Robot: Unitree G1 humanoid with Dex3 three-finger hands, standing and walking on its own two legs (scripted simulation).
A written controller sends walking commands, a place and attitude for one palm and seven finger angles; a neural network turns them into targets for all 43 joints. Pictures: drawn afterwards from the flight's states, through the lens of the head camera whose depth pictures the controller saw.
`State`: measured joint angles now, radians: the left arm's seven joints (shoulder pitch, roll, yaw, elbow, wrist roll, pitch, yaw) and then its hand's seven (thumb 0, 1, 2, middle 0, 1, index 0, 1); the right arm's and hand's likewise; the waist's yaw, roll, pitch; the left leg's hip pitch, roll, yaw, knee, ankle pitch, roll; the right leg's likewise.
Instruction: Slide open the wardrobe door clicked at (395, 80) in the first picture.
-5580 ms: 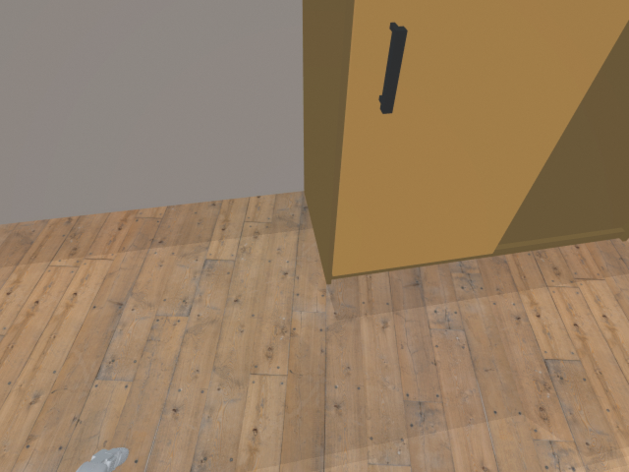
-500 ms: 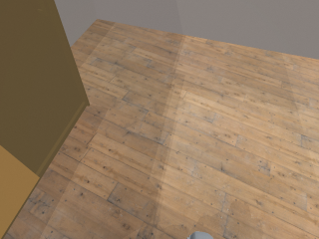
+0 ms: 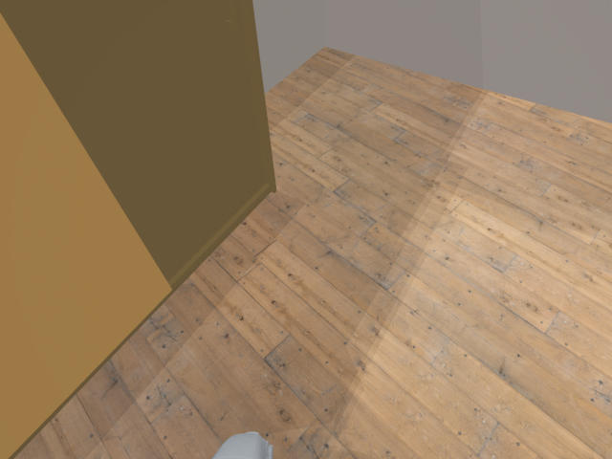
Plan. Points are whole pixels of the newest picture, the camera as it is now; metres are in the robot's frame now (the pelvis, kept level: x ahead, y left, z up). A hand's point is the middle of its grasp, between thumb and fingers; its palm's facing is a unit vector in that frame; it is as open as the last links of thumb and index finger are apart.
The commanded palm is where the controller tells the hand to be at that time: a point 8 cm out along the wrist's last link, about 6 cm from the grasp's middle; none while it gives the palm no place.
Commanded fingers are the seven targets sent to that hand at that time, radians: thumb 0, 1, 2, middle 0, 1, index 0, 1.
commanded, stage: turn to face it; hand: left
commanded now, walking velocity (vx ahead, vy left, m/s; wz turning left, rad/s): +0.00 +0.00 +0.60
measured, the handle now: out of the picture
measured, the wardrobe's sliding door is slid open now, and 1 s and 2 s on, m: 0.00 0.00 0.00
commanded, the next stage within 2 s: take the last steps up to it in 1.58 s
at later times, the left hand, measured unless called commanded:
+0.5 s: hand out of the picture +0.03 +0.30 -0.16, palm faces +0.32 -0.91 -0.25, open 7.4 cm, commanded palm none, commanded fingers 0.00 0.90 0.90 -0.20 -0.30 -0.20 -0.30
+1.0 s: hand out of the picture -0.06 +0.22 -0.14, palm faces +0.56 -0.77 -0.29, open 7.4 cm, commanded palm none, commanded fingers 0.00 0.90 0.90 -0.20 -0.30 -0.20 -0.30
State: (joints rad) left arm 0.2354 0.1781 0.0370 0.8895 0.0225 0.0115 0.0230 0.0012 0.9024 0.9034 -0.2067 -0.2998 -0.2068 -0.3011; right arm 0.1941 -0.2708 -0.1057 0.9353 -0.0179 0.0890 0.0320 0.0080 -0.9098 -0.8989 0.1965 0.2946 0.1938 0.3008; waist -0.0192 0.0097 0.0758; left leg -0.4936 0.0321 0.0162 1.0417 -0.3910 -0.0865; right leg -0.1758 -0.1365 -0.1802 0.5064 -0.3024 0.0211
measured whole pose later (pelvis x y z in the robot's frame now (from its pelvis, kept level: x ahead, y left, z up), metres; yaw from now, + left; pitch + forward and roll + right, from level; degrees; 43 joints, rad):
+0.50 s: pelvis -0.01 +0.06 +0.00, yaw +17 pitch +0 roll -2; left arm 0.14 0.27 0.08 0.89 0.01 0.06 0.02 0.00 0.91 0.90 -0.20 -0.30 -0.20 -0.30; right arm 0.20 -0.20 -0.05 0.91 -0.02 0.03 0.01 0.01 -0.90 -0.90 0.20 0.30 0.20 0.30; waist -0.02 -0.02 0.06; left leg -0.26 -0.07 -0.07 0.45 -0.19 0.07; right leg -0.47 -0.09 0.01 1.04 -0.36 0.11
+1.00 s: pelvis -0.03 +0.00 +0.00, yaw +36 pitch -2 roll +2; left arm 0.21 0.19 0.04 0.88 0.02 0.02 0.03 0.00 0.90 0.90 -0.21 -0.30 -0.21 -0.30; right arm 0.24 -0.28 -0.11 0.95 -0.02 0.09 0.03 0.01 -0.91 -0.90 0.20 0.29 0.19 0.30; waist -0.04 0.02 0.08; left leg -0.49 0.02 -0.02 1.10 -0.38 -0.08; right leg -0.17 -0.11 -0.13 0.50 -0.29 0.00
